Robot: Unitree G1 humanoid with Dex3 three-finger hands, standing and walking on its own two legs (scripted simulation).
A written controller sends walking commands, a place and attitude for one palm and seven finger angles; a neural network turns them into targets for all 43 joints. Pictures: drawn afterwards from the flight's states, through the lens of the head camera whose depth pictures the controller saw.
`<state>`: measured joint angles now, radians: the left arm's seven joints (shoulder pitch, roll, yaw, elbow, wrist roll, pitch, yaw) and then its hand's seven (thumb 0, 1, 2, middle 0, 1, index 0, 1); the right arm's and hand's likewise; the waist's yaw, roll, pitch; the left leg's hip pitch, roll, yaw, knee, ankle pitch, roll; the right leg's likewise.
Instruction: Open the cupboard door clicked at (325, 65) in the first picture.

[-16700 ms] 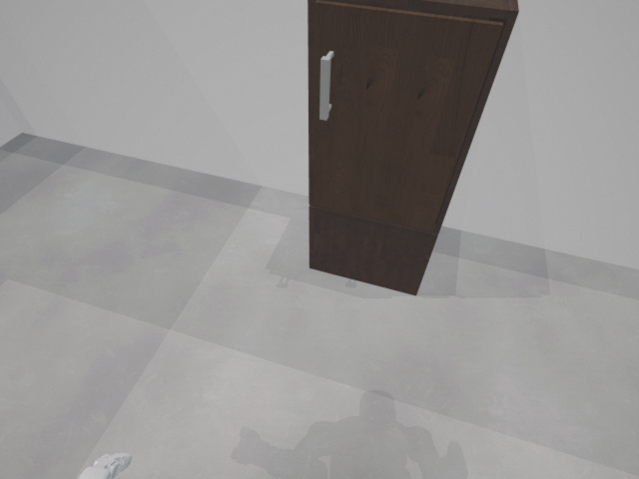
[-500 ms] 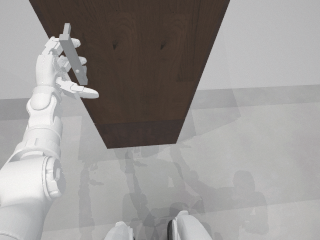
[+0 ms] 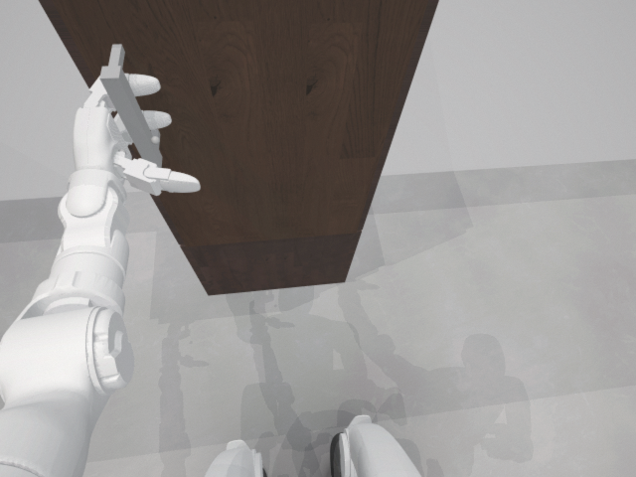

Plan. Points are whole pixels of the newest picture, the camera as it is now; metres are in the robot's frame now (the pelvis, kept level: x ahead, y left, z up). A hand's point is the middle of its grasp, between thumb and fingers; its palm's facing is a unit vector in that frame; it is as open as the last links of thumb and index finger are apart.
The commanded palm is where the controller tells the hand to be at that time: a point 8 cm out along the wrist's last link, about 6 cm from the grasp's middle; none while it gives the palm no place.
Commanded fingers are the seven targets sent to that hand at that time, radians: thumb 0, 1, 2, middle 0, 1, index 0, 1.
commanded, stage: slide the fingers in behind the handle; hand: left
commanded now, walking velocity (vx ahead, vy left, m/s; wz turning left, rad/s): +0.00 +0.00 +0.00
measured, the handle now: (137, 112) +0.56 +0.18 +0.09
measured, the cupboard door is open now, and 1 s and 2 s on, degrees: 0 0 36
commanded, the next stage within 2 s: close the thumb around the handle in 0.08 s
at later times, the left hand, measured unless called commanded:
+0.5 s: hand (155, 141) +0.51 +0.16 +0.08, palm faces +0.03 -1.00 -0.02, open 11.0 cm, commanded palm +0.48 +0.20 +0.08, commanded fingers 0.00 0.45 0.71 -0.37 -1.30 -0.37 -1.30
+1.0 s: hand (158, 139) +0.51 +0.15 +0.08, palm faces +0.02 -1.00 -0.02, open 5.3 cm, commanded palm +0.48 +0.20 +0.08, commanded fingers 0.00 0.90 0.90 -0.40 -1.35 -0.40 -1.35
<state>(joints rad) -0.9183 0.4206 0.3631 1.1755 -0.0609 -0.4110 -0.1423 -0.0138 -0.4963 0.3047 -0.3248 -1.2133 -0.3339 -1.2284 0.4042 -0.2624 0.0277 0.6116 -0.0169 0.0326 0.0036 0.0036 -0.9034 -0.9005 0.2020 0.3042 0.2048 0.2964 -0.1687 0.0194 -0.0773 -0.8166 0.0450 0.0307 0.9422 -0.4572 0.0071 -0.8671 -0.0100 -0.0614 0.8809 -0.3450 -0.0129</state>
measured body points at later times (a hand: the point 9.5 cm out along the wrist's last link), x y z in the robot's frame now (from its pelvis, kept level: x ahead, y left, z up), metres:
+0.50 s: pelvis +0.01 +0.00 +0.00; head +0.12 +0.01 +0.44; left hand +0.50 +0.21 +0.09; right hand +0.02 -0.26 -0.11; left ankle -0.01 +0.11 -0.68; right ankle +0.04 -0.12 -0.68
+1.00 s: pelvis +0.01 +0.00 +0.00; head +0.13 +0.01 +0.44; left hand +0.50 +0.21 +0.09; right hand +0.01 -0.26 -0.12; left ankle -0.01 +0.11 -0.68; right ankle +0.04 -0.12 -0.68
